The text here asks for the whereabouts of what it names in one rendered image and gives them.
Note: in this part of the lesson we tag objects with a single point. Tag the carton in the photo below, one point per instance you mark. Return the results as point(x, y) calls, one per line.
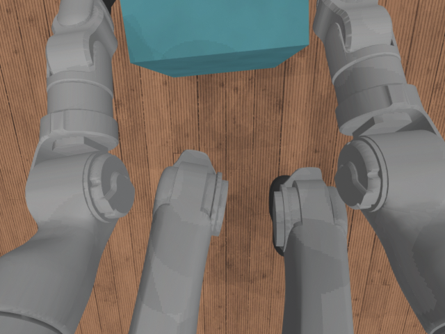
point(181, 38)

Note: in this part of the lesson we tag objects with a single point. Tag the right robot forearm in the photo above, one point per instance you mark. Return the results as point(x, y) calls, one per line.
point(365, 68)

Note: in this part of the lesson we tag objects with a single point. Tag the left robot hand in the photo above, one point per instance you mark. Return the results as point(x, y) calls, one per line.
point(109, 4)

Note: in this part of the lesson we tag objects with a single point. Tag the robot right shin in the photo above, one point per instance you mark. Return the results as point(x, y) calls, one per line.
point(338, 205)

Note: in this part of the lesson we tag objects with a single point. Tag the robot left upper arm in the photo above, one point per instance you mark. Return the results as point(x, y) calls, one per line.
point(45, 284)

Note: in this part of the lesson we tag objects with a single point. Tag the robot right upper arm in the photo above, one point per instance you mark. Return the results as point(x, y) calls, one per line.
point(397, 180)

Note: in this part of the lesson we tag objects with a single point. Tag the left robot forearm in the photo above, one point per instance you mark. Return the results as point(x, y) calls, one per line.
point(79, 83)

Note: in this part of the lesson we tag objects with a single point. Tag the robot left thigh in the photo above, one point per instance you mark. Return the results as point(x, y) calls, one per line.
point(169, 292)

